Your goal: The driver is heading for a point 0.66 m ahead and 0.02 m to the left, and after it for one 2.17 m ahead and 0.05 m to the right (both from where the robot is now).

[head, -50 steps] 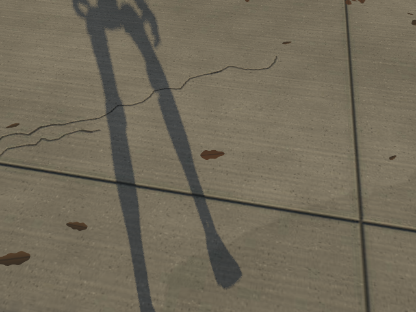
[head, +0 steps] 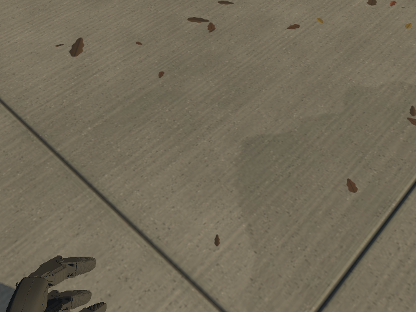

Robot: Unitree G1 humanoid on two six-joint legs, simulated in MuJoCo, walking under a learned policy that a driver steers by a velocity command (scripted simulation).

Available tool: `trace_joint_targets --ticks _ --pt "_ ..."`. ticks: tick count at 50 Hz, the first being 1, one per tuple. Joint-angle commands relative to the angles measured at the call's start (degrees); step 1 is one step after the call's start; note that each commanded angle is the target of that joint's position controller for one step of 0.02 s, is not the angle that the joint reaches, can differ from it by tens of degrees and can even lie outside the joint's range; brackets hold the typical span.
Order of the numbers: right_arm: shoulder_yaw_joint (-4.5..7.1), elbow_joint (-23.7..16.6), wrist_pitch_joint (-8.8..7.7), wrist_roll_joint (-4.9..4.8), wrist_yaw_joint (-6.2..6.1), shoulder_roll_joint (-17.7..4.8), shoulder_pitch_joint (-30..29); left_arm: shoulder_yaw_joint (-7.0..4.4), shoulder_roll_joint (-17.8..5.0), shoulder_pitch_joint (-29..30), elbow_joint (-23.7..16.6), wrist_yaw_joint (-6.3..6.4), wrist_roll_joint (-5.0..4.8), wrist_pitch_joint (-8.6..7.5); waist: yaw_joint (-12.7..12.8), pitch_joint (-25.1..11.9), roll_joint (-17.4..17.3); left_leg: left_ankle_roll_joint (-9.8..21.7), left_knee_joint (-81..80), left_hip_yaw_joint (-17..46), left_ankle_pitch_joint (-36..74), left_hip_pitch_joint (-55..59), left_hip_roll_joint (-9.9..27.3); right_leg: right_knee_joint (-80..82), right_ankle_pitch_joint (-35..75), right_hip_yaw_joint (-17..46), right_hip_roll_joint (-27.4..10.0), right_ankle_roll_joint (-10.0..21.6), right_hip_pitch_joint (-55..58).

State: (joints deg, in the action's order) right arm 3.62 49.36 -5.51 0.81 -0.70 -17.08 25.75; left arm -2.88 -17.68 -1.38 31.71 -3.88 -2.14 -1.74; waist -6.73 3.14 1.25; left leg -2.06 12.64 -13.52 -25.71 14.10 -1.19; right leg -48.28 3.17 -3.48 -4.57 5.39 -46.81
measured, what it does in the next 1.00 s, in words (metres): walks ahead: right foot, then left foot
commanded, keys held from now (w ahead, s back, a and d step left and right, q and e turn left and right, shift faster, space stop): w+e+shift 0.28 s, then w+q+shift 0.72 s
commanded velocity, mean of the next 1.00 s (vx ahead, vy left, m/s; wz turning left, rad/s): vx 1.00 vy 0.00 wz -0.01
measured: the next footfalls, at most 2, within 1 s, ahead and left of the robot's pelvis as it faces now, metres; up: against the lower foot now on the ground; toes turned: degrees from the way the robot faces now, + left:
right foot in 0.08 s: +0.28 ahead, -0.06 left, +0.00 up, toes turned -9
left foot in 0.52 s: +0.74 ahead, +0.01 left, +0.00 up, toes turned -18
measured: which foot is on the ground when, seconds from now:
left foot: down 0.00-0.08, up 0.10-0.50, down 0.52-0.98, up 1.00-1.00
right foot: up 0.00-0.06, down 0.08-0.54, up 0.56-0.96, down 0.98-1.00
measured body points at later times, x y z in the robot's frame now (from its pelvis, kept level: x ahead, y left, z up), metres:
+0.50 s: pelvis +0.47 -0.02 +0.00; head +0.49 -0.03 +0.45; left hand +0.58 +0.25 -0.11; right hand +0.64 -0.31 -0.05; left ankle +0.71 +0.04 -0.70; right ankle +0.24 -0.05 -0.71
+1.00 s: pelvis +0.94 -0.10 +0.00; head +0.98 -0.10 +0.45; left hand +1.24 +0.11 -0.01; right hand +0.90 -0.38 -0.12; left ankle +0.71 +0.02 -0.68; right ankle +1.09 -0.24 -0.72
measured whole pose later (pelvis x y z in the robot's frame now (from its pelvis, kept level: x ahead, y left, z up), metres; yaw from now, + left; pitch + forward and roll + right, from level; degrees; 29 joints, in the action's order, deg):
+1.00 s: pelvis +0.94 -0.10 +0.00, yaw +4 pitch +3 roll -2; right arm 3.6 46.4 -2.5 -1.6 -0.3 -15.9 29.6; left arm -1.1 -13.8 5.2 30.9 -0.2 -1.0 -9.0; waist -6.8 1.1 -2.0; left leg 5.1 40.3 18.7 -31.7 1.5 -6.5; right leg -30.1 -4.1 5.7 2.5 -0.6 -29.9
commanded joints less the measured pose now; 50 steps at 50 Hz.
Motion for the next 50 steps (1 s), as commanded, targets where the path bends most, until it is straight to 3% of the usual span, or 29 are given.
trace_joint_targets --ticks 1,3,4,5,6,7,8,9,12,16,18,22,24,26,27,28,29,30,31,33,35,37,40,43,46,47,48,49,50 --pt "2.64 -4.7 0.17 -0.23 -1.39 -14.4 -3.9 -1.85 -5.2 0.7 -4.4 -1.06 -0.69 -0.88 8.2 0.8 -8.4 2.2 8.0 0.7 86.9 -9.5 13.9 3.3 -4.3 -8.3 7.9 2.4 17.8" --pt "3.21 -7.4 1.04 -0.36 -1.49 -15.7 -9.6 -5.56 -11.9 -22.7 1.5 -0.22 -0.99 0.55 20.8 -9.8 -10.8 3.8 34.2 2.4 96.5 -17.7 15.1 4.5 -9.1 -5.1 9.3 6.8 44.4" --pt "2.47 -8.4 0.24 -1.14 -1.11 -12.4 -12.6 -6.69 -13.8 -33.1 5.5 1.08 -1.14 1.27 24.6 -10.5 -2.5 2.6 58.0 2.3 55.3 -32.5 7.8 12.0 -4.8 2.8 5.8 9.6 61.3" --pt "-1.12 -11.5 -2.3 0.81 0.07 -0.6 -7.1 -5.72 -16.0 -28.4 4.7 1.37 0.25 0.93 13.4 -11.7 19.5 1.6 80.5 9.0 -7.1 -53.9 -2.0 10.1 -1.6 22.5 -0.7 15.3 72.0" --pt "-1.71 -15.7 -5.0 -2.01 0.9 -3.6 -6.4 -4.97 -13.8 -25.4 1.3 1.54 1.82 -0.41 12.6 -25.3 16.4 3.2 84.5 22.0 -5.4 -64.6 -2.3 26.4 -35.6 51.5 -10.5 24.7 78.0" --pt "-0.87 -16.8 -6.11 -3.34 0.82 -8.4 -15.4 -4.67 -10.6 -26.2 1.4 1.65 1.85 -1.51 15.2 -17.5 4.4 5.0 78.0 22.6 0.9 -65.9 0.6 34.5 -42.4 53.8 -9.9 19.9 70.3" --pt "-0.91 -17.6 -6.2 -3.44 0.56 -7.3 -17.3 -4.15 -9.6 -22.9 2.0 1.42 1.91 -2.61 11.0 -8.7 -4.4 5.0 70.9 22.5 4.5 -64.5 2.2 36.4 -39.3 50.8 -9.1 17.8 58.6" --pt "-1.07 -16.1 -5.44 -2.12 0.21 -6.2 -15.7 -3.58 -8.3 -19.0 1.8 1.27 1.9 -3.38 7.4 -5.1 -8.5 3.9 66.4 23.1 6.3 -59.2 4.4 35.7 -33.2 45.8 -6.8 16.5 48.7" --pt "-0.35 -15.1 -2.59 -0.66 0.25 -6.6 -13.0 -2.58 -5.5 -13.4 1.8 2.61 1.67 -3.38 2.7 1.1 -4.4 -0.1 55.0 22.4 7.8 -51.1 7.2 37.0 -24.5 33.4 0.1 15.3 30.6" --pt "-2.55 -18.7 -2.31 1.05 1.15 -0.8 -24.7 -2.32 -4.8 -14.9 4.5 5.01 1.0 -2.89 7.5 3.5 -1.0 -2.5 30.2 14.9 32.0 -39.1 5.4 36.2 -14.0 17.7 6.7 10.7 17.1" --pt "-2.48 -19.1 -2.6 -0.3 1.83 -0.8 -27.5 -2.45 -5.2 -19.7 6.7 4.66 0.75 -3.38 11.6 2.0 1.0 -1.9 23.5 13.8 43.1 -34.0 4.6 37.4 -18.0 17.5 4.4 9.0 19.2" --pt "-1.34 -20.8 -2.44 -2.36 2.37 -4.1 -33.0 -2.45 -5.7 -24.4 10.4 4.04 0.74 -2.87 14.5 4.1 2.9 2.4 15.9 13.6 35.5 -46.1 5.0 34.8 -6.9 17.8 -2.4 7.6 41.9" --pt "0.25 -19.6 -2.21 -2.84 2.42 -6.9 -26.4 -2.68 -7.6 -22.8 11.0 3.88 2.4 -2.1 9.9 -0.4 4.8 5.5 17.9 10.4 26.1 -43.8 1.9 27.8 22.8 15.3 -5.0 5.6 52.2" --pt "2.37 -15.2 -0.83 -3.79 1.84 -10.8 -5.2 -2.64 -9.1 -16.8 10.2 3.97 4.75 -1.29 -2.8 -12.0 6.3 9.1 22.1 9.3 22.1 -21.7 -0.4 3.0 46.8 9.8 -3.6 3.0 47.8" --pt "2.96 -12.8 -0.45 -2.43 1.94 -14.2 5.1 -1.6 -4.8 -19.9 8.1 4.24 4.86 -1.87 -2.9 -20.9 -7.0 14.9 24.2 26.8 9.3 1.8 7.1 -22.7 24.6 7.1 1.6 -0.3 27.3" --pt "3.03 -10.6 -0.95 -2.34 3.23 -14.3 6.3 0.56 0.6 -27.0 8.4 3.09 2.2 -3.54 2.1 -25.3 -27.2 22.7 6.8 61.7 -13.4 12.7 17.1 -36.5 -26.4 9.8 11.2 -3.5 9.4" --pt "1.91 -11.9 -0.67 -1.66 2.84 -8.4 3.4 0.09 -4.5 -21.3 7.1 2.71 0.34 -5.0 0.4 -19.6 -18.0 20.1 0.8 67.8 -21.9 11.7 17.8 -36.8 -24.7 13.2 7.6 -1.6 2.4" --pt "1.61 -12.7 -0.41 -0.87 2.64 -7.2 0.8 0.19 -6.1 -12.5 4.9 2.39 0.0 -6.06 -0.4 -12.1 -8.6 18.4 1.7 60.0 -13.4 3.7 16.6 -33.5 -22.2 13.0 5.4 -0.7 1.5" --pt "1.73 -12.5 -0.54 -0.38 3.08 -7.9 -0.5 0.59 -4.9 -6.4 3.2 2.58 1.43 -7.04 0.7 -6.5 0.5 17.9 1.0 54.5 -3.4 -5.5 13.6 -28.1 -21.5 12.1 4.6 -0.2 3.3" --pt "0.95 -12.3 -0.92 -0.42 3.19 -5.9 -3.6 0.48 -3.3 -6.6 3.1 2.82 2.82 -7.41 5.4 -3.9 -0.3 18.3 0.3 46.0 7.7 -13.6 8.7 -18.9 -19.9 12.6 2.5 -1.0 8.2" --pt "0.53 -11.7 -0.73 -2.08 2.89 -4.8 -3.6 0.38 -3.2 -6.9 3.1 3.14 3.25 -6.85 7.0 -1.6 -2.3 19.3 -0.8 43.0 12.2 -17.5 7.0 -12.7 -20.3 11.7 2.2 -3.4 8.6" --pt "0.53 -10.8 -0.63 -2.91 1.99 -5.1 -2.3 0.65 -2.8 -2.5 1.3 3.35 3.39 -6.61 6.4 2.0 -1.7 19.3 -2.4 40.9 15.5 -23.0 6.6 -3.9 -17.6 10.1 2.3 -5.7 7.9" --pt "1.04 -9.6 0.05 -2.71 0.56 -6.3 -1.2 1.52 -0.1 7.2 -1.9 2.7 3.42 -7.21 3.3 4.5 -4.0 16.3 -3.7 36.0 17.8 -34.0 2.7 11.0 -1.1 7.3 5.4 -7.8 17.5" --pt "1.36 -7.5 0.37 -3.59 0.35 -6.3 1.9 0.55 -1.3 10.0 -3.3 2.6 2.38 -7.55 1.9 2.4 -5.5 13.3 -2.8 37.6 16.9 -35.6 2.8 18.1 7.9 8.2 7.4 -7.9 28.8" --pt "1.57 -6.1 1.08 -3.92 -0.13 -5.5 2.8 -1.21 -4.7 10.4 -4.3 3.26 0.73 -7.77 3.3 1.0 -7.3 11.1 4.3 39.7 27.7 -25.4 4.0 23.3 2.1 9.7 7.4 -7.0 30.6" --pt "1.97 -6.3 1.5 -3.6 -0.13 -6.5 1.9 -2.37 -6.8 6.0 -3.7 3.68 0.55 -8.01 6.2 -2.4 -8.0 9.9 10.9 39.1 39.0 -22.8 3.4 23.3 -1.3 8.6 8.0 -6.1 35.5" --pt "2.23 -7.4 2.04 -2.47 0.14 -7.9 -0.6 -3.4 -8.5 -3.8 -2.4 4.24 0.16 -7.88 12.1 -9.8 -8.9 8.1 22.6 37.2 45.9 -23.6 2.3 20.8 -3.6 9.2 5.3 -4.3 46.3" --pt "1.22 -9.9 2.33 -0.23 0.4 -5.2 -3.6 -4.07 -10.5 -20.1 0.0 5.23 0.0 -6.86 19.0 -21.6 -7.0 7.0 40.8 34.6 39.5 -33.0 1.0 14.0 -14.3 15.8 -3.4 -1.6 65.9" --pt "-1.88 -11.5 1.66 -2.69 0.87 4.3 8.8 -4.41 -15.2 -24.5 2.6 4.27 1.89 -6.56 11.7 -33.7 20.9 4.4 63.1 28.4 -5.7 -53.6 -6.0 21.8 -32.2 49.6 -21.5 10.1 87.0"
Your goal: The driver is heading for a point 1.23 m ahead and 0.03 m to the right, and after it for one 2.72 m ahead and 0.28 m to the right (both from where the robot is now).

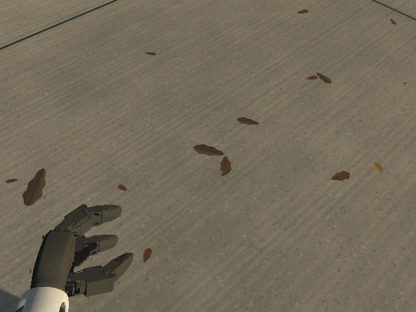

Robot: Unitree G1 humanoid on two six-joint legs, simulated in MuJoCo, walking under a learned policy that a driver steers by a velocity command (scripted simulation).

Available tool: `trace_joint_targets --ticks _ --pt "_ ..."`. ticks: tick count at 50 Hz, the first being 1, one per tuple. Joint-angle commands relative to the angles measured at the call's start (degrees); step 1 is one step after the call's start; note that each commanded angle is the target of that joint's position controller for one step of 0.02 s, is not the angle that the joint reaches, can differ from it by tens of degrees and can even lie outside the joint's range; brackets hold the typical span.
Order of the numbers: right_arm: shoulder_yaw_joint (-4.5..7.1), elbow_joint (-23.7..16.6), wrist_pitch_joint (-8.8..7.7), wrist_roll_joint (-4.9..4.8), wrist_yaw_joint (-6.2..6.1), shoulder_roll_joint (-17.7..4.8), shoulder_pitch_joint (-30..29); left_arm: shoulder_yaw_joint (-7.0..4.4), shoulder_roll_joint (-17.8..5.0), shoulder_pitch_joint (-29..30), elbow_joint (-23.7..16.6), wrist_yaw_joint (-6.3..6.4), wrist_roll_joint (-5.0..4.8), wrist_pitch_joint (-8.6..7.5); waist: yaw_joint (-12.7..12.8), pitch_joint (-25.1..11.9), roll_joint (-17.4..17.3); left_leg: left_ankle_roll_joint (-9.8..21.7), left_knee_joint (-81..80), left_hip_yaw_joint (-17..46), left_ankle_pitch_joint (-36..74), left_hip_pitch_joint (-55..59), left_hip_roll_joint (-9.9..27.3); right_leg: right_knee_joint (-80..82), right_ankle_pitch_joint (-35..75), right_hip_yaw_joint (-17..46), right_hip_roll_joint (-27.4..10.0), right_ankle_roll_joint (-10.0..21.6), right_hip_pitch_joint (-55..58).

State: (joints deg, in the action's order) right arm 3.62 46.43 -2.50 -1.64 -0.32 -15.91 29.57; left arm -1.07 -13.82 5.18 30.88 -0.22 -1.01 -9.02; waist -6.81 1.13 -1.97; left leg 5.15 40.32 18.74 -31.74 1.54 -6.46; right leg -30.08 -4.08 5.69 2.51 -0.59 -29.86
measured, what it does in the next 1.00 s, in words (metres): walks ahead: left foot, then right foot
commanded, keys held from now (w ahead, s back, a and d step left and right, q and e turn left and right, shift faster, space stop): w+q+shift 0.26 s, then w+shift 0.08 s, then w+e+shift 0.66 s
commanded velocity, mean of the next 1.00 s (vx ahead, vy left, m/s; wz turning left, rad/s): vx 1.00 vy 0.00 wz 0.02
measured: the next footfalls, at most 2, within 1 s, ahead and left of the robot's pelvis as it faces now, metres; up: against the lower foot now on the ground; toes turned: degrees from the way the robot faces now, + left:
left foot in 0.42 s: +0.54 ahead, +0.21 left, +0.00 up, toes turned +24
right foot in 0.90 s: +1.02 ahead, +0.14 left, +0.00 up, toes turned +2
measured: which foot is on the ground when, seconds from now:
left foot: up 0.00-0.40, down 0.42-0.90, up 0.92-1.00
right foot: down 0.00-0.42, up 0.44-0.88, down 0.90-1.00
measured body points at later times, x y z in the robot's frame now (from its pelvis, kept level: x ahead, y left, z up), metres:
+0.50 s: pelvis +0.43 +0.09 -0.01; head +0.46 +0.10 +0.44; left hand +0.33 +0.34 -0.14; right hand +0.72 -0.06 -0.07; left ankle +0.51 +0.19 -0.71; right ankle +0.24 -0.14 -0.58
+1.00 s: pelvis +0.89 +0.15 -0.01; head +0.91 +0.15 +0.44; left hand +0.95 +0.44 -0.12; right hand +1.07 -0.09 -0.10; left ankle +0.70 +0.30 -0.57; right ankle +0.98 +0.13 -0.71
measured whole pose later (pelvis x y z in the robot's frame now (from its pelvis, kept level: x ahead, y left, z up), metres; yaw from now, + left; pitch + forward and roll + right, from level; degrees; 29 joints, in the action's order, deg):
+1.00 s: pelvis +0.89 +0.15 -0.01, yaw -2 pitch -3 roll +1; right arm 1.2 40.3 -7.5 -1.5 1.1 -14.7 8.7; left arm -4.3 -17.6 -19.3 43.4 -3.0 -0.6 -2.8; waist 3.5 4.6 0.5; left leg 2.7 81.6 3.7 -22.7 -13.1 -2.0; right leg -42.2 -14.2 -3.1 8.4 10.8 -25.8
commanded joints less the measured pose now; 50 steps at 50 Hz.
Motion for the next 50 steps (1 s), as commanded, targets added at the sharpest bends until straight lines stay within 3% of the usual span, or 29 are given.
trace_joint_targets --ticks 1,3,4,5,8,12,15,17,19,21,22,23,24,25,26,28,29,32,35,38,41,43,44,45,46,47,48,49,50 --pt "-1.93 -8.1 -0.99 -2.96 -0.35 -1.9 2.7 -5.74 -14.0 -30.6 3.6 -0.07 0.33 1.1 13.6 -28.9 25.3 -2.6 43.2 -6.9 2.9 -49.2 5.6 10.1 -43.5 49.5 -28.1 15.6 66.8" --pt "-0.44 -9.7 -0.84 -0.51 -0.62 -7.2 -11.5 -4.49 -8.7 -25.0 4.6 0.68 0.89 2.27 15.2 -9.3 7.7 -2.4 40.8 -11.6 11.0 -51.7 9.6 12.3 -25.0 28.1 -21.7 10.4 48.3" --pt "-0.35 -11.0 -0.97 0.73 -0.12 -6.4 -15.6 -4.28 -8.1 -23.9 5.9 0.57 1.86 2.63 14.0 -4.1 3.8 -2.2 38.4 -12.3 12.6 -49.8 11.3 13.3 -14.9 21.3 -19.7 9.9 40.1" --pt "-0.32 -11.9 -0.52 0.24 0.57 -4.7 -15.9 -3.74 -6.8 -22.4 6.9 0.62 2.79 2.5 11.4 -1.4 4.4 -2.0 37.1 -11.9 13.6 -47.3 13.3 14.9 -10.9 16.5 -18.3 9.7 34.0" --pt "-1.27 -14.5 1.51 -1.51 1.5 -0.8 -16.8 -3.13 -4.0 -19.0 9.3 -0.11 0.89 2.25 7.5 2.3 6.7 -2.1 34.6 -12.4 12.2 -48.3 17.2 18.4 -5.5 6.9 -18.3 9.5 26.1" --pt "-1.73 -16.3 1.17 -0.21 2.75 -2.6 -20.3 -4.26 -9.3 -14.5 9.6 0.52 1.05 1.57 5.2 6.1 3.8 -3.6 23.3 -14.8 28.2 -45.6 17.2 23.5 2.6 -7.5 -15.5 7.9 18.9" --pt "-2.16 -17.9 0.09 0.25 3.97 -2.3 -28.3 -4.64 -12.5 -21.0 11.9 0.4 0.91 1.25 8.7 8.1 -1.2 -1.1 8.7 -20.1 37.9 -38.0 13.2 26.1 9.2 -13.5 -14.1 6.4 20.3" --pt "-1.51 -18.7 -0.7 0.01 4.54 -4.1 -30.9 -4.81 -15.1 -25.3 13.4 0.06 0.86 1.74 8.4 7.2 1.1 1.3 3.2 -24.3 35.6 -32.9 7.6 23.6 33.0 -15.2 -15.0 6.2 26.7" --pt "0.12 -19.4 -0.75 -0.08 4.38 -7.4 -28.0 -5.01 -18.5 -28.2 14.9 0.44 0.49 2.98 3.6 3.0 6.3 3.8 0.8 -26.0 25.2 -26.2 2.9 12.2 59.8 -14.5 -18.2 7.4 33.2" --pt "3.65 -13.7 0.8 -0.45 2.28 -13.3 -4.2 -4.1 -19.1 -24.5 15.6 0.88 0.68 4.3 -11.1 -7.8 7.1 6.9 -5.5 -21.4 27.1 4.6 4.1 -16.2 60.6 -14.3 -17.2 6.3 22.0" --pt "4.04 -11.7 0.64 0.84 1.46 -18.9 -2.3 -1.12 -7.6 -34.0 14.1 0.08 1.6 3.71 -2.0 -16.2 -12.0 11.1 -2.9 2.7 18.3 29.5 19.7 -45.2 -11.1 -12.5 -6.4 3.7 -2.5" --pt "3.01 -13.0 -0.37 1.73 1.67 -14.7 0.8 -0.31 -9.0 -35.8 15.0 -0.46 -1.77 1.56 -4.0 -32.4 -11.0 15.5 -15.3 27.9 -2.1 32.6 29.1 -56.4 -24.6 3.4 -1.2 5.5 -6.6" --pt "2.13 -11.7 -1.33 2.43 2.0 -11.4 -0.6 -2.26 -14.0 -24.7 12.5 -0.34 -4.39 1.04 -5.8 -21.4 -3.6 11.7 -21.7 23.3 -5.0 24.0 26.8 -56.8 -20.8 4.3 -3.3 5.6 -11.5" --pt "2.05 -10.3 -2.18 2.04 2.04 -11.3 -3.9 -1.47 -11.4 -20.4 9.9 -0.04 -4.56 0.79 -2.8 -10.2 -1.0 10.3 -23.9 16.4 -0.1 13.4 25.8 -52.9 -17.4 3.0 -5.7 5.3 -14.0" --pt "1.61 -9.4 -2.99 2.46 2.11 -9.4 -8.3 -1.13 -9.4 -18.9 10.0 0.32 -3.07 1.13 0.5 -4.1 3.1 9.0 -25.0 10.3 6.7 3.8 24.4 -49.1 -14.2 2.3 -8.5 4.7 -13.0" --pt "0.43 -9.0 -4.28 3.85 2.48 -3.9 -13.2 -1.75 -8.2 -24.8 12.6 0.06 -2.21 3.97 6.2 -1.6 0.1 7.4 -27.2 0.0 14.1 -7.8 22.1 -46.9 -9.0 3.0 -12.2 3.8 -5.5" --pt "0.28 -8.4 -4.69 3.02 2.68 -2.6 -14.3 -1.81 -7.1 -26.2 13.4 -0.04 -2.26 5.29 7.4 -1.0 -0.2 6.7 -28.9 -4.7 16.7 -9.9 21.3 -45.3 -8.8 2.8 -13.1 3.4 -4.7" --pt "0.61 -6.2 -5.28 2.37 2.32 -2.6 -15.2 -1.49 -4.8 -21.9 12.9 -0.1 -1.9 7.14 7.6 4.9 1.0 2.8 -32.3 -18.1 28.4 -13.2 18.6 -40.8 -3.9 2.1 -14.1 2.5 -9.9" --pt "0.78 -5.8 -5.5 3.26 1.06 -3.8 -15.9 -1.23 -4.7 -16.5 10.7 -0.79 -1.37 6.49 7.2 7.3 1.0 1.6 -35.0 -27.3 33.8 -13.5 15.4 -29.8 8.7 -2.0 -11.9 2.0 -11.6" --pt "1.24 -4.8 -5.29 2.57 -0.03 -6.9 -13.3 -0.82 -4.2 -10.9 8.8 -2.64 -0.86 5.63 5.3 8.3 3.8 -0.5 -36.2 -32.5 39.9 -8.6 15.7 -17.3 17.4 -7.9 -9.6 3.9 -8.5" --pt "2.04 -4.3 -3.43 2.6 -1.09 -11.3 -11.9 -2.29 -7.6 -11.3 7.1 -4.12 -1.72 5.21 7.7 4.0 -0.5 -3.5 -27.9 -34.3 74.5 2.6 16.8 -11.4 14.4 -15.4 -2.7 6.5 -1.6" --pt "3.18 -5.4 -1.33 1.72 -1.49 -15.3 -15.0 -4.49 -11.9 -23.1 8.6 -3.63 -2.53 6.88 15.6 -2.4 -6.5 -3.5 -11.6 -33.9 98.7 5.5 19.4 -14.8 4.0 -17.1 1.2 8.8 10.4" --pt "3.21 -6.6 -1.02 1.52 -1.14 -15.6 -18.9 -6.63 -16.2 -36.6 11.8 -3.04 -2.05 8.36 22.5 -7.9 -6.7 -2.5 3.6 -32.2 98.3 -0.5 19.6 -16.0 0.0 -14.0 1.2 11.1 25.9" --pt "2.45 -6.6 -1.82 0.61 -0.26 -12.6 -22.7 -7.9 -18.1 -46.7 14.6 -1.82 -2.17 9.57 27.5 -9.0 -0.9 -3.9 27.0 -32.1 72.5 -12.0 13.6 -10.5 1.7 -8.0 -0.7 13.6 40.1" --pt "-1.07 -9.7 -4.42 1.75 1.15 0.8 -20.0 -7.19 -18.0 -42.7 15.2 -1.89 -0.77 9.48 17.6 -3.4 24.7 -6.6 54.6 -26.4 0.6 -36.4 -0.6 -8.1 0.6 6.7 -3.6 19.9 46.5" --pt "-2.84 -13.6 -7.05 -0.21 2.07 2.0 -13.0 -5.0 -14.5 -34.4 10.5 -2.21 1.43 7.03 9.8 -14.7 24.2 -4.2 60.4 -11.6 -1.4 -49.5 -1.1 7.6 -29.0 41.0 -14.6 29.4 51.2" --pt "-1.8 -14.5 -8.36 -0.84 2.2 -5.3 -21.0 -4.69 -10.5 -34.0 8.5 -2.45 1.11 5.75 13.6 -10.5 10.9 -0.7 53.4 -9.4 4.6 -48.7 2.2 17.5 -38.4 45.8 -15.4 25.0 45.4" --pt "-1.22 -15.7 -8.56 -1.3 1.85 -6.0 -24.4 -4.48 -10.1 -32.3 9.0 -2.96 1.11 4.42 10.2 -3.4 0.0 0.2 45.3 -9.8 9.0 -47.8 4.1 20.0 -39.1 44.9 -15.0 22.3 35.8" --pt "-1.46 -14.9 -8.04 0.24 1.19 -5.3 -23.7 -4.41 -10.0 -28.4 8.1 -3.22 0.78 3.42 7.0 -1.3 -4.5 -0.5 39.6 -9.1 11.6 -43.8 6.5 18.5 -33.8 41.6 -13.6 21.6 28.0"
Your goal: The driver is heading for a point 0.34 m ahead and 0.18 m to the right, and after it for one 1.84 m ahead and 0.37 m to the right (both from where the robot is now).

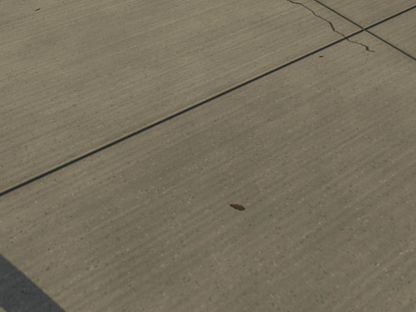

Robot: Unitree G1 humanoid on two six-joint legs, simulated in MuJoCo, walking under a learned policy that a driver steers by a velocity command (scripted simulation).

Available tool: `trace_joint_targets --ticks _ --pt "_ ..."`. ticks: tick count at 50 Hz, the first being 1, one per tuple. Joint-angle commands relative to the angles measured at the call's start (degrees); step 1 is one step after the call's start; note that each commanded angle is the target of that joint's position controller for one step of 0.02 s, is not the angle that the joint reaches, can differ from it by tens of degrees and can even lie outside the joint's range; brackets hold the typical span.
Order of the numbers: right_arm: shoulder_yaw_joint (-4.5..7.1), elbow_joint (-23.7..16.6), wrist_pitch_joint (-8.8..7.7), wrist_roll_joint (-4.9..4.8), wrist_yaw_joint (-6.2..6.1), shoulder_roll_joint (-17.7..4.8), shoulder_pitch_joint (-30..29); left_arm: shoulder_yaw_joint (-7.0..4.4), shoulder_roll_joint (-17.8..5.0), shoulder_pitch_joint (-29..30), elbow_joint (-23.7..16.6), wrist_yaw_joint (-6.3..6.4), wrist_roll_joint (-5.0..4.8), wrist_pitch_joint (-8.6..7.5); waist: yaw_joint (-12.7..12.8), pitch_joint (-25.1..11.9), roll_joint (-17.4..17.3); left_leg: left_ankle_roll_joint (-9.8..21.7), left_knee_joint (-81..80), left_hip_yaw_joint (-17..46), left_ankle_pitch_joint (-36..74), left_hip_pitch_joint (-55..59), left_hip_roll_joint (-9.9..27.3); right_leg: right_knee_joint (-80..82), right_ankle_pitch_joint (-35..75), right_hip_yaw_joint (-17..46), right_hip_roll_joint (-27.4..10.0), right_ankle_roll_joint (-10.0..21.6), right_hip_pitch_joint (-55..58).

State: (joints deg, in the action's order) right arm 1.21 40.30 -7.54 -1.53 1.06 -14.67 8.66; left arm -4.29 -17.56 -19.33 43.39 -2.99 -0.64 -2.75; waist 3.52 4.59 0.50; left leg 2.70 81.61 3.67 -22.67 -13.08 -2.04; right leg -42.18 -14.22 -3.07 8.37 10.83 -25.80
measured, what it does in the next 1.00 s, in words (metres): walks ahead, turning right: left foot, then right foot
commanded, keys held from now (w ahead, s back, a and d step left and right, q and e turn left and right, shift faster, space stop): w+e+shift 0.24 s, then e+shift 0.34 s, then shift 0.08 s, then q+shift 0.34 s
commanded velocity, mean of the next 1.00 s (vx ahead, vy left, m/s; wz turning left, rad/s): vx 0.47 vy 0.00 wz -0.59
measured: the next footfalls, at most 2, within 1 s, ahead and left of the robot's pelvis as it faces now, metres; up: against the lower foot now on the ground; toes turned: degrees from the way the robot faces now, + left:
left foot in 0.32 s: +0.56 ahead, +0.13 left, +0.00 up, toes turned -26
right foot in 0.74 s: +0.56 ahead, -0.19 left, +0.00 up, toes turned -40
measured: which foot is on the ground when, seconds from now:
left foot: up 0.00-0.30, down 0.32-0.74, up 0.76-1.00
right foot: down 0.00-0.32, up 0.34-0.72, down 0.74-1.00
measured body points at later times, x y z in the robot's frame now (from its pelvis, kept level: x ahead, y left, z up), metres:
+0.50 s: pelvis +0.41 +0.04 +0.03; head +0.46 +0.00 +0.47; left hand +0.69 +0.24 -0.05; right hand +0.43 -0.27 -0.07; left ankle +0.52 +0.14 -0.70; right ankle +0.32 -0.03 -0.60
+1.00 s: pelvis +0.54 -0.04 +0.03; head +0.56 -0.06 +0.48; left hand +0.84 +0.05 -0.05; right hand +0.47 -0.34 -0.09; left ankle +0.60 +0.09 -0.65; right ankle +0.53 -0.16 -0.70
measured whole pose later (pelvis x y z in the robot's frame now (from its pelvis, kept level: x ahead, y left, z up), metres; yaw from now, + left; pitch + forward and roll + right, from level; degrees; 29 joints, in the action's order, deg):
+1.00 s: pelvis +0.54 -0.04 +0.03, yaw -32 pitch +1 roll -1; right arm 2.9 45.8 3.1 -1.2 -1.1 -17.7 10.4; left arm -1.5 -12.9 -2.5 38.9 1.8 1.8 1.0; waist -1.6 3.4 -1.5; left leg -5.4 55.9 -1.8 -25.9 -26.5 5.3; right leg -27.7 -9.1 -8.0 -2.1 2.5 -19.6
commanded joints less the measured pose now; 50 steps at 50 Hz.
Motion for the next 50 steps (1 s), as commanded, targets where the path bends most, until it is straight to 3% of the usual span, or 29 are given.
trace_joint_targets --ticks 1,4,7,9,12,13,14,15,16,17,18,19,20,21,22,24,25,29,34,36,37,38,39,40,41,43,44,48,50 --pt "1.12 -8.1 -2.28 1.51 -0.49 -6.4 -1.3 -1.27 -6.9 -0.2 -5.4 0.06 0.48 -3.15 -5.5 -3.1 -6.6 0.5 -5.1 6.8 4.0 -25.3 3.3 29.6 -17.4 45.5 -16.4 10.1 17.1" --pt "1.72 -8.0 -0.42 2.4 -1.46 -7.6 -2.6 -0.63 -5.3 0.9 -6.0 1.72 -0.69 -3.07 -6.1 -0.3 -4.6 -3.5 -18.3 5.1 5.6 -21.2 5.7 30.7 -4.0 33.8 -11.3 8.8 8.7" --pt "0.42 -12.4 -0.15 3.12 -1.54 -3.0 -14.2 -0.49 -4.6 -1.3 -4.7 3.65 -1.36 -2.14 -1.2 2.3 -1.4 -6.7 -37.7 0.7 19.7 -15.8 3.1 30.0 3.6 25.3 -5.9 5.7 1.8" --pt "0.5 -14.0 -0.32 2.14 -1.12 -1.8 -17.5 -1.06 -5.6 -2.8 -3.8 3.88 -1.47 -1.34 1.6 0.4 1.5 -7.7 -46.9 -1.1 27.6 -8.5 0.1 29.2 2.2 24.8 -5.0 3.0 -0.5" --pt "2.49 -14.7 -0.82 -0.22 -1.0 -5.4 -17.7 -1.4 -4.9 -4.4 -2.3 4.16 -2.33 -1.06 2.1 -1.7 4.5 -8.1 -53.8 2.5 28.8 -5.5 -0.3 24.3 -0.1 29.3 -6.6 1.1 7.6" --pt "3.13 -14.9 -1.14 -0.22 -1.04 -6.7 -17.7 -1.72 -4.8 -4.7 -1.9 4.41 -2.36 -0.65 1.8 -1.4 5.0 -7.3 -56.5 2.7 27.1 -6.3 -0.5 20.8 5.1 30.3 -6.7 -0.1 12.1" --pt "4.14 -14.6 -1.56 0.05 -1.18 -8.5 -15.7 -2.15 -5.1 -4.5 -1.9 4.62 -2.13 -0.07 0.4 -3.0 5.3 -6.2 -58.3 1.9 25.5 -4.4 -1.4 15.0 14.7 30.6 -6.3 -1.8 16.0" --pt "5.2 -13.5 -1.99 0.57 -1.39 -9.9 -9.3 -2.52 -5.9 -2.6 -2.6 4.65 -1.81 0.5 -3.8 -7.9 5.7 -4.6 -59.6 0.7 27.6 2.8 -1.2 5.1 25.2 28.9 -4.6 -4.5 17.9" --pt "5.54 -11.4 -1.96 1.32 -1.54 -10.9 3.9 -1.84 -4.2 0.7 -4.9 4.49 -0.65 0.95 -10.3 -18.1 6.6 -1.4 -53.7 4.2 30.8 19.6 5.6 -11.2 23.7 26.4 -4.0 -7.2 12.5" --pt "5.39 -10.0 -1.31 3.26 -1.15 -13.8 10.5 0.3 4.4 -8.3 -6.5 4.26 0.55 1.36 -5.2 -30.2 -12.8 7.1 -48.5 26.0 46.4 42.5 24.1 -31.8 -23.5 19.4 2.9 -10.3 -5.8" --pt "5.91 -8.0 -0.45 2.37 -0.04 -14.9 12.8 0.82 -2.0 -13.1 -7.9 3.74 -1.32 1.39 -4.6 -38.5 -27.5 13.2 -53.3 47.2 29.3 48.4 32.3 -44.9 -24.5 16.8 -2.1 -11.6 -15.2" --pt "4.93 -11.0 0.72 2.87 -0.9 -9.1 7.9 -0.18 -6.0 -6.6 -8.0 3.82 -1.86 2.02 -7.1 -31.5 -19.0 11.8 -55.7 38.9 22.7 42.5 27.6 -47.2 -18.6 15.8 -6.7 -13.0 -19.0" --pt "3.81 -10.8 1.98 3.07 -1.59 -6.1 4.3 -0.75 -8.2 1.0 -9.7 3.93 -1.63 2.6 -7.9 -21.2 -10.8 9.3 -56.5 25.6 30.0 32.0 24.1 -44.9 -14.1 11.6 -8.3 -13.8 -19.7" --pt "3.62 -10.0 2.72 3.25 -1.87 -6.2 2.6 -1.24 -8.7 5.0 -10.8 3.94 -0.56 2.98 -6.8 -15.3 -4.1 8.0 -56.9 18.6 39.2 22.7 21.5 -43.3 -12.5 9.6 -10.1 -14.4 -17.9" --pt "3.58 -8.6 2.8 3.34 -2.16 -6.5 1.5 -1.59 -7.9 7.2 -11.8 3.76 -0.33 3.31 -5.5 -10.4 -1.8 7.4 -58.4 12.5 45.2 14.9 18.8 -40.2 -12.2 8.9 -11.6 -14.0 -15.8" --pt "3.72 -5.8 2.69 2.29 -2.09 -6.3 -0.9 -0.5 -3.5 4.4 -12.5 3.35 -1.46 4.05 -2.4 -6.7 -7.6 8.0 -62.2 7.0 45.1 7.6 18.1 -30.9 -13.0 7.6 -14.3 -14.2 -13.6" --pt "3.94 -4.9 2.71 1.79 -2.09 -6.7 -1.8 -0.18 -2.6 5.9 -13.0 3.32 -1.48 4.24 -2.5 -5.7 -8.1 8.4 -64.1 4.5 45.9 5.8 18.4 -26.5 -12.2 6.7 -14.8 -14.6 -13.3" --pt "5.49 -3.4 3.46 1.02 -2.43 -11.5 -5.8 -0.38 -3.8 7.6 -12.4 2.16 -0.75 4.71 -1.9 -9.6 -5.4 7.4 -65.7 -4.7 43.0 5.2 18.9 -10.5 5.5 4.8 -15.0 -12.8 -5.0" --pt "5.84 -0.4 3.38 -1.43 -1.23 -13.8 -3.2 -1.13 -5.8 12.8 -13.8 0.63 0.26 4.77 -3.0 -7.4 -4.5 5.0 -60.5 -9.4 41.9 5.0 17.5 5.2 7.6 2.4 -10.4 -8.6 4.7" --pt "5.1 1.1 3.45 -1.89 -0.79 -13.0 -1.6 -2.03 -7.1 8.3 -12.4 1.15 1.08 4.03 0.1 -9.6 -1.3 2.8 -50.2 -11.0 43.5 2.7 14.9 14.4 13.8 1.3 -6.9 -5.6 16.7" --pt "3.86 1.7 3.33 0.17 -0.53 -10.6 1.7 -2.83 -11.0 5.5 -12.0 2.19 1.63 3.73 0.6 -12.6 5.2 -0.7 -40.2 -13.2 31.7 -3.4 10.8 15.1 39.0 7.1 -12.0 -3.2 26.7" --pt "1.05 1.0 3.56 3.3 0.24 -5.0 7.2 -1.16 -11.8 6.7 -13.9 3.42 3.93 3.3 -2.8 -21.7 17.6 -5.3 -21.3 -10.3 -17.3 -16.5 5.5 12.6 66.6 27.9 -32.2 8.7 40.4" --pt "1.18 4.2 4.82 1.65 0.66 -7.3 9.6 1.2 -5.0 7.1 -13.9 3.32 3.75 3.03 -0.9 -30.6 9.1 -6.6 -16.2 1.5 -21.4 -12.6 6.9 12.2 63.1 27.8 -35.2 12.9 37.1" --pt "1.98 3.4 5.84 -0.9 0.85 -10.3 6.3 1.04 -4.9 7.7 -11.8 2.5 2.92 2.91 -0.7 -25.6 7.5 -6.8 -16.5 0.8 -19.2 -15.1 7.4 15.9 46.6 23.6 -31.4 11.5 31.7" --pt "2.18 2.8 6.59 -1.16 0.14 -10.6 3.1 0.67 -5.8 10.9 -10.3 2.24 2.07 2.55 -1.7 -18.8 5.8 -6.8 -19.4 0.1 -16.8 -16.6 8.6 18.2 34.8 19.5 -27.5 7.1 26.8" --pt "2.75 3.8 8.55 0.04 -1.56 -11.3 3.7 0.12 -7.5 16.3 -9.5 3.09 2.14 2.69 -4.2 -12.4 6.6 -8.6 -20.9 -2.3 -10.4 -12.5 7.7 21.1 28.7 12.5 -24.5 3.6 15.4" --pt "3.12 4.2 9.19 0.21 -1.99 -11.6 5.5 -0.54 -8.8 17.4 -9.6 3.64 2.42 2.92 -5.0 -11.6 7.0 -9.3 -20.0 -3.9 -8.1 -11.2 6.6 22.2 27.6 10.4 -24.4 3.7 12.8" --pt "2.83 3.5 10.56 0.28 -2.6 -7.4 5.5 -0.49 -5.5 18.7 -8.4 5.44 2.51 2.93 -4.8 -11.0 5.7 -8.4 -23.6 -5.1 -2.2 -10.5 8.2 24.7 16.5 5.4 -25.6 3.5 11.1" --pt "2.79 2.0 10.84 0.49 -2.14 -6.8 3.5 -0.83 -5.3 18.5 -7.4 5.95 2.47 3.04 -4.3 -11.0 6.3 -7.2 -27.4 -5.8 -0.5 -9.5 8.7 24.9 14.7 3.9 -26.7 3.2 11.7"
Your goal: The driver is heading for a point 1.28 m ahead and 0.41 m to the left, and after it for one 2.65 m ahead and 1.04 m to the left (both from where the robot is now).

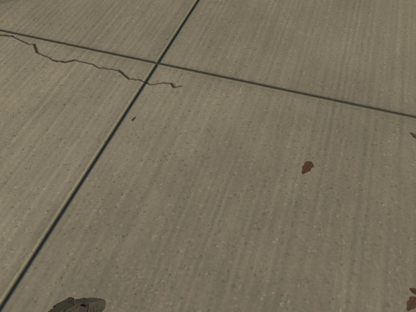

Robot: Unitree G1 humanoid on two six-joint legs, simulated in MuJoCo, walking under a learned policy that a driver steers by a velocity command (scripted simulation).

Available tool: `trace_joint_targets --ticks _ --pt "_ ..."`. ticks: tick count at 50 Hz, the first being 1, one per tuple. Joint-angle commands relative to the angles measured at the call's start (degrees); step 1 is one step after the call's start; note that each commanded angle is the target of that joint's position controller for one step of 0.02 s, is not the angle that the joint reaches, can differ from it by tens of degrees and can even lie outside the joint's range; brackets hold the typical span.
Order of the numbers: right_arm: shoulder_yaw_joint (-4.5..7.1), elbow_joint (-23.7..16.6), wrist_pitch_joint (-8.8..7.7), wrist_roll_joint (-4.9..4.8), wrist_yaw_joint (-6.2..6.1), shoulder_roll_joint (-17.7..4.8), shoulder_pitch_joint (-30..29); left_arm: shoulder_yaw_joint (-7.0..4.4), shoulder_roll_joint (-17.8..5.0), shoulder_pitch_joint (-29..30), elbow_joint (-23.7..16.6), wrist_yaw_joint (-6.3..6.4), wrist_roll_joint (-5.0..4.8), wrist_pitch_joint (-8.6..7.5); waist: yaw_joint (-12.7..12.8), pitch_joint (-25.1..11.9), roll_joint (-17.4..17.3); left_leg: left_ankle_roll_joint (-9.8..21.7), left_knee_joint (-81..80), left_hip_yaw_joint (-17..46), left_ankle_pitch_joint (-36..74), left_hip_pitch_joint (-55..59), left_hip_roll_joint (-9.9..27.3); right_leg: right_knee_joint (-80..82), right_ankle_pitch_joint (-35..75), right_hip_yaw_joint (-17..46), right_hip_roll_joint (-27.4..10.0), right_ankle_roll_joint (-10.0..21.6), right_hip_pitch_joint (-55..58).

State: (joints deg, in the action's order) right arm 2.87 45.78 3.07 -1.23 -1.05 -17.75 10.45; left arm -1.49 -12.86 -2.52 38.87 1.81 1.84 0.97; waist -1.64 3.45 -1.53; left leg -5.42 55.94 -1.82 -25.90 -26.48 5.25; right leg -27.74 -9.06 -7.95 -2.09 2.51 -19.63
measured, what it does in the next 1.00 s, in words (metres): steps on the spot, turning left: left foot, then right foot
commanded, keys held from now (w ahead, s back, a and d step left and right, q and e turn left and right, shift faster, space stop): q+shift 0.62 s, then shift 0.12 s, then e+shift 0.26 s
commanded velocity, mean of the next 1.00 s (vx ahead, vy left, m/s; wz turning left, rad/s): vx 0.01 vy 0.00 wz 0.60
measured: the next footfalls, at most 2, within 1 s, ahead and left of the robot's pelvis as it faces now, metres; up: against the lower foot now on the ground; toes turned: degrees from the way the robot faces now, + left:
left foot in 0.12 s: +0.03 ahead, +0.13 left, +0.00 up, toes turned +12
right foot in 0.60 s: +0.17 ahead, -0.04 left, +0.00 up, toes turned +42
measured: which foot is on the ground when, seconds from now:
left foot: up 0.00-0.10, down 0.12-0.60, up 0.62-0.92, down 0.94-1.00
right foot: down 0.00-0.12, up 0.14-0.58, down 0.60-0.96, up 0.98-1.00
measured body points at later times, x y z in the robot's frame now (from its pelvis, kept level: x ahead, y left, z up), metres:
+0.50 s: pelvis +0.03 +0.04 +0.01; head +0.06 +0.08 +0.46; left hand +0.09 +0.37 -0.09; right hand +0.29 -0.18 -0.07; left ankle -0.01 +0.12 -0.73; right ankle +0.14 -0.09 -0.70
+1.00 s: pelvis +0.06 +0.04 +0.00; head +0.09 +0.07 +0.45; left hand -0.03 +0.33 -0.12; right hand +0.35 -0.06 -0.09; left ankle -0.04 +0.13 -0.74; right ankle +0.14 -0.06 -0.72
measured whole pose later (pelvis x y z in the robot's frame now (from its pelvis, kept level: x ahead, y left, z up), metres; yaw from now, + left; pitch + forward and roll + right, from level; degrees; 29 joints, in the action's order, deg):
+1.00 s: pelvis +0.06 +0.04 +0.00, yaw +35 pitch +2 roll +0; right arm 2.4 35.9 2.6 1.2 -2.2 -14.9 8.0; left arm -3.4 -16.4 -11.6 44.9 -0.2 -1.9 0.2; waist 3.1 3.4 0.8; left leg -0.2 27.2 2.6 -16.0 -13.1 -0.6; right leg -37.9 -23.2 5.0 1.0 -0.8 -20.6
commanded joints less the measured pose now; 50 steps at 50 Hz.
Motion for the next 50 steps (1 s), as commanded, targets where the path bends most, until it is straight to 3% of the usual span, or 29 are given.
trace_joint_targets --ticks 1,4,6,7,8,9,10,11,12,14,19,26,28,29,30,31,32,33,35,38,41,42,43,45,46,47,48,49,50 --pt "1.28 -4.0 0.34 0.26 0.33 -4.0 1.5 -3.84 -10.1 1.7 -2.4 1.28 -0.15 -0.58 0.8 -10.1 8.6 1.5 -3.5 -0.7 3.2 4.6 1.5 10.1 9.4 8.2 -16.9 11.2 6.2" --pt "1.98 -4.4 0.7 0.47 1.57 -4.6 3.3 -4.52 -10.8 2.7 -1.2 1.33 -1.68 -0.29 -0.9 -10.5 8.9 4.2 -11.9 -2.6 5.5 8.8 0.9 7.0 9.1 5.6 -17.9 8.3 7.5" --pt "3.13 -2.8 0.82 1.31 1.75 -6.0 8.0 -4.57 -9.0 2.6 0.1 1.22 -3.39 0.18 -3.0 -8.5 3.9 8.4 -24.2 -1.9 13.1 14.8 -2.0 -2.9 0.3 0.8 -13.5 2.5 3.6" --pt "4.52 -3.5 0.43 1.66 0.81 -11.1 8.8 -4.43 -7.1 -0.3 0.9 1.01 -2.44 0.75 -1.7 -4.3 -9.7 12.9 -33.5 13.1 28.5 17.3 6.1 -17.0 -12.4 -4.5 -6.8 -3.1 -6.5" --pt "5.27 -5.7 -0.69 2.54 0.44 -17.1 7.9 -4.01 -6.3 4.8 -3.2 1.19 -0.92 0.6 -1.2 -1.2 -21.0 23.2 -38.0 34.9 38.8 19.5 15.7 -30.4 -29.4 0.7 3.6 -7.2 -22.7" --pt "5.26 -6.0 -2.21 4.1 0.92 -16.1 7.9 -4.26 -7.5 9.0 -4.2 1.35 -0.53 0.25 -3.4 -4.4 -14.1 25.8 -40.4 35.5 32.2 18.8 16.3 -38.3 -29.8 9.9 4.1 -6.0 -24.4" --pt "5.15 -6.5 -3.43 3.47 0.91 -15.0 5.5 -4.73 -8.4 8.3 -3.7 1.36 -1.57 -0.02 -1.4 -4.2 -10.7 22.6 -40.3 31.2 27.6 19.1 13.2 -39.2 -23.8 12.6 3.1 -4.6 -24.6" --pt "5.08 -7.2 -3.68 1.62 0.39 -13.5 1.9 -5.25 -9.2 6.1 -2.2 1.7 -1.52 -0.2 0.8 -4.3 -6.6 19.1 -38.7 27.2 26.2 19.4 10.3 -38.1 -18.3 13.5 2.0 -4.2 -24.4" --pt "4.39 -7.9 -3.4 0.25 -0.17 -11.2 -0.3 -5.63 -10.2 5.1 -1.3 2.04 -1.07 -0.3 1.6 -5.0 -5.9 17.3 -37.5 24.9 28.0 19.3 9.3 -36.7 -15.1 13.7 1.7 -4.4 -23.6" --pt "3.75 -9.0 -2.69 0.05 -1.16 -9.1 -0.1 -5.55 -9.2 4.2 -0.9 1.53 -0.99 -0.91 1.9 -8.5 -5.0 16.4 -35.7 22.7 33.5 19.8 6.9 -36.2 -10.9 13.9 3.3 -5.3 -20.0" --pt "4.67 -10.6 -1.46 -0.21 -2.38 -10.5 2.2 -4.39 -6.8 5.1 -0.8 0.55 -1.95 -2.04 0.7 -10.1 -5.7 16.1 -33.6 25.1 32.7 23.5 4.3 -21.3 -7.4 15.3 6.0 -7.0 -17.7" --pt "5.33 -14.4 -0.17 -0.31 -1.55 -11.3 -1.2 -4.95 -9.6 2.5 -0.1 -1.11 -2.48 -3.45 0.7 -9.8 -10.0 15.3 -31.0 33.7 34.0 19.2 1.9 -6.3 -8.0 16.5 7.6 -6.6 -6.1" --pt "5.22 -15.6 0.03 -0.86 -1.38 -10.9 -3.8 -5.61 -10.7 -1.0 0.8 -1.51 -2.65 -3.93 2.5 -9.9 -10.2 13.5 -29.1 34.6 31.5 17.1 -0.4 3.5 -3.1 15.6 6.8 -5.6 1.1" --pt "4.82 -16.2 0.11 -0.99 -1.34 -9.8 -4.5 -6.13 -11.6 -3.2 1.6 -1.48 -2.55 -4.01 3.2 -10.4 -8.9 11.6 -26.7 33.5 25.2 13.7 -2.7 9.2 3.4 15.8 4.0 -4.6 7.9" --pt "3.84 -15.8 0.28 -0.25 -1.11 -6.3 0.0 -6.66 -14.2 -3.3 1.1 -1.15 -1.9 -3.6 0.6 -13.5 0.4 9.1 -17.4 27.5 5.1 7.9 -7.7 10.0 6.4 24.7 -6.6 -0.4 16.6" --pt "3.63 -17.0 -0.02 -0.23 -0.78 -5.6 3.5 -6.69 -16.7 -1.7 0.6 -0.94 0.0 -2.96 -2.9 -11.2 16.0 6.0 -6.1 17.2 -13.0 -4.5 -15.5 10.5 18.3 38.6 -17.0 8.6 19.0" --pt "4.96 -16.2 -0.66 0.71 -0.5 -11.1 3.8 -6.34 -14.4 -1.2 -0.2 -1.0 0.46 -3.15 -1.9 -9.5 14.6 3.4 5.7 15.1 -11.3 -8.3 -10.1 10.7 18.5 41.6 -21.5 13.3 16.1" --pt "5.8 -14.9 -0.66 0.54 -0.41 -13.6 2.9 -5.46 -11.3 0.3 -1.1 -0.69 -0.13 -3.11 -1.4 -8.2 10.2 2.4 10.2 13.5 -7.0 -7.6 -8.1 9.7 15.8 34.9 -18.2 12.4 13.6" --pt "5.25 -13.9 0.01 0.77 -0.6 -11.2 1.8 -4.58 -9.5 1.3 -1.3 -0.02 -1.51 -2.34 -0.5 -6.3 7.1 0.9 14.7 11.6 -1.2 -7.9 -7.4 9.1 11.3 26.6 -12.2 9.7 11.6" --pt "3.04 -15.5 -0.54 0.3 -0.33 -6.2 -1.7 -4.34 -10.8 -3.3 0.4 0.4 -1.27 -1.58 2.3 -6.1 8.3 0.1 9.5 8.3 0.2 -7.3 -7.6 9.2 18.7 21.6 -9.6 10.9 13.1" --pt "0.8 -15.1 -1.21 1.81 -0.45 -1.4 -2.0 -3.19 -9.2 -2.8 1.4 -0.78 -1.43 -1.66 1.5 -9.4 10.3 0.2 -8.6 7.1 -2.1 3.6 -5.3 7.5 20.7 19.3 -7.9 10.2 12.7" --pt "0.6 -14.6 -1.32 1.97 -0.43 -1.0 -2.2 -3.26 -9.7 -2.8 1.6 -1.43 -1.86 -1.59 1.9 -8.7 12.3 -0.1 -14.9 4.9 -1.6 7.4 -5.7 7.7 19.8 19.4 -6.9 9.8 11.0" --pt "1.14 -14.1 -1.36 1.67 -0.53 -2.5 -2.4 -3.86 -11.8 -4.0 1.9 -1.84 -2.41 -1.38 2.6 -7.5 13.3 -0.3 -19.7 3.5 1.3 9.2 -7.1 7.1 19.7 20.8 -6.7 9.8 10.6" --pt "2.24 -12.8 -1.42 1.0 -0.82 -4.9 -0.3 -4.89 -15.6 -5.0 1.9 -2.1 -3.68 -1.04 1.3 -6.6 13.0 1.0 -32.3 2.3 11.1 14.1 -9.5 5.1 21.7 24.2 -6.8 9.2 10.0" --pt "2.66 -12.5 -1.56 0.81 -0.97 -6.2 0.9 -4.91 -15.6 -5.3 1.7 -1.93 -4.33 -1.16 0.8 -7.2 12.2 2.8 -37.2 3.8 15.3 18.6 -8.6 4.3 19.8 25.8 -6.3 7.5 8.2" --pt "3.26 -12.5 -1.54 1.03 -1.48 -8.5 2.9 -4.43 -14.1 -5.4 1.4 -1.81 -4.23 -1.57 0.3 -9.2 9.4 4.8 -36.3 6.8 20.7 25.7 -3.6 2.2 13.0 25.8 -5.1 4.4 3.2" --pt "4.13 -12.8 -0.95 2.36 -2.35 -12.3 5.5 -3.24 -9.8 -5.6 0.3 -2.14 -3.07 -2.23 0.6 -12.4 -2.0 9.6 -32.5 14.7 38.6 33.2 7.9 -8.1 -1.7 20.4 -0.6 0.4 -5.2" --pt "4.79 -11.6 -0.42 3.32 -1.84 -13.2 4.1 -3.17 -8.9 -6.2 -0.6 -2.0 -4.16 -2.54 0.6 -10.7 -15.3 17.8 -34.6 21.1 41.3 28.8 16.1 -14.7 -21.2 10.5 4.7 -2.9 -12.9" --pt "3.73 -13.3 -0.99 3.87 -1.6 -9.0 2.1 -4.57 -13.2 -6.2 0.5 -1.68 -4.06 -2.14 -0.8 -9.3 -11.3 21.0 -36.2 21.6 43.4 26.6 17.7 -28.4 -27.6 10.8 2.4 -5.1 -14.1"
